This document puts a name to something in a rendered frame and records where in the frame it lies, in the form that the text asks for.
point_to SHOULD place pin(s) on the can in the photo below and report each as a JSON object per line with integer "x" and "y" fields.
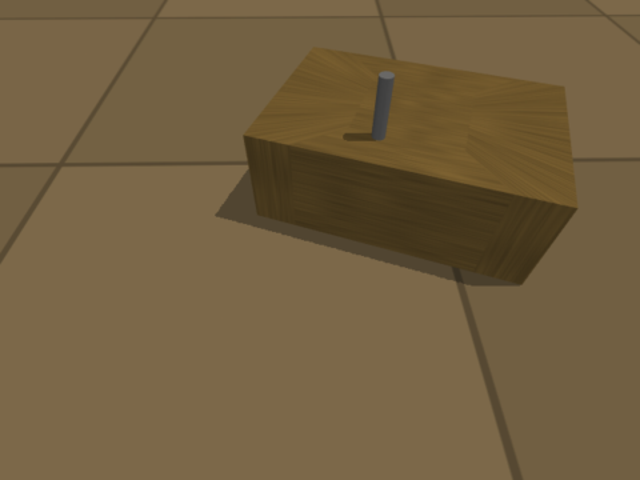
{"x": 382, "y": 104}

